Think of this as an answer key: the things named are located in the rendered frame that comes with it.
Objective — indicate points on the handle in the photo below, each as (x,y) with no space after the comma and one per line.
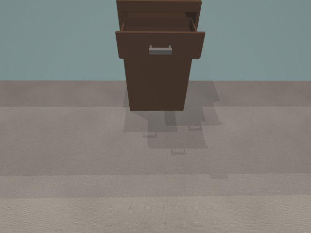
(160,50)

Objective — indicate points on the drawer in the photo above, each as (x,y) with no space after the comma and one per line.
(138,33)

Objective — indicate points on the cabinet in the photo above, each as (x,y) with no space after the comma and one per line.
(157,84)

